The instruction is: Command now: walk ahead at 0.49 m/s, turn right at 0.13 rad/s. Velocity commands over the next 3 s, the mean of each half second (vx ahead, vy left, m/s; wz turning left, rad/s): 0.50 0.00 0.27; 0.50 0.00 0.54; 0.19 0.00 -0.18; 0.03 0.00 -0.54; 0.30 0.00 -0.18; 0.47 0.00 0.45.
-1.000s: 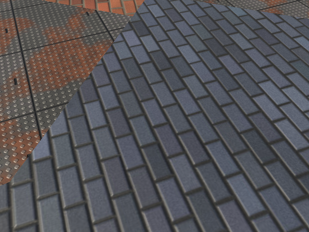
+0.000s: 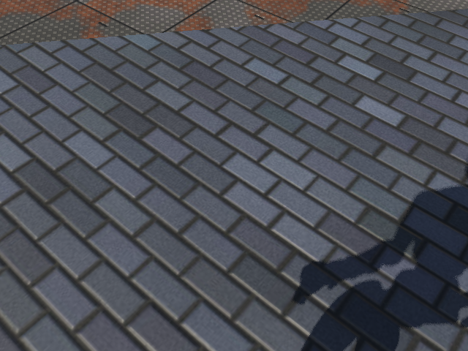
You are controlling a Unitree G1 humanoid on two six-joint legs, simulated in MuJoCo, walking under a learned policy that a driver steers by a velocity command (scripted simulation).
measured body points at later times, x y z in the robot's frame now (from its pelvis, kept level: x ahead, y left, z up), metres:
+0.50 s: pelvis +0.25 -0.03 +0.00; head +0.27 -0.04 +0.45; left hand +0.24 +0.24 -0.12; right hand +0.40 -0.27 -0.13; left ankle +0.26 +0.11 -0.66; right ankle +0.25 -0.12 -0.74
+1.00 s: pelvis +0.48 +0.11 +0.00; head +0.51 +0.13 +0.45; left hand +0.47 +0.39 -0.13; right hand +0.66 -0.11 -0.13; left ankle +0.47 +0.14 -0.74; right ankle +0.60 -0.03 -0.66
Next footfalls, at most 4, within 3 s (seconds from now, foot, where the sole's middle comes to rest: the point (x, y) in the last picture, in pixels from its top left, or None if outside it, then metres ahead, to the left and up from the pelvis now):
0.26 right None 0.29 -0.11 -0.78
0.78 left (176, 348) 0.50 0.16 -0.78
1.28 right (179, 260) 0.78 0.16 -0.78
1.82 left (127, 290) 0.68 0.32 -0.78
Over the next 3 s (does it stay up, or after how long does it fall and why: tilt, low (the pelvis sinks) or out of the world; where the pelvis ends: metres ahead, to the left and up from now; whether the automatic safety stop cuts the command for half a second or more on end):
stays up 1.02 0.24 -0.01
